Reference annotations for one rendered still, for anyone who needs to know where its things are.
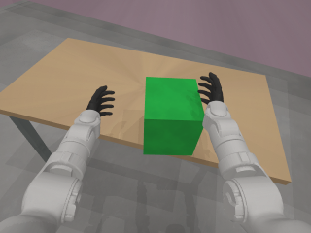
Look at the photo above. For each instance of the left robot upper arm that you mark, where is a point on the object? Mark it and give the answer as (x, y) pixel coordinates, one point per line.
(52, 200)

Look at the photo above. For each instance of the robot left forearm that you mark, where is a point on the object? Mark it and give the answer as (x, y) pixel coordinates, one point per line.
(74, 150)

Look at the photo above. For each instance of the robot right forearm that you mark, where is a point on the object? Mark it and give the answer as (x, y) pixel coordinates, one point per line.
(235, 159)

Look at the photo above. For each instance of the right robot hand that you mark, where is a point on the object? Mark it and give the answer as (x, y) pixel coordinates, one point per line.
(215, 88)

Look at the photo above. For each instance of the table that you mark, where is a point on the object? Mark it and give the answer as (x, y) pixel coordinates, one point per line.
(59, 87)

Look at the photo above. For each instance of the right robot upper arm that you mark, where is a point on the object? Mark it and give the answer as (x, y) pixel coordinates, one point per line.
(255, 203)

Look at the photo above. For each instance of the left robot hand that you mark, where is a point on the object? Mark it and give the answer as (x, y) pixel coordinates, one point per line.
(97, 100)

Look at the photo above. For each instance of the carton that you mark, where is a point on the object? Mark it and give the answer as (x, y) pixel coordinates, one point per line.
(173, 116)

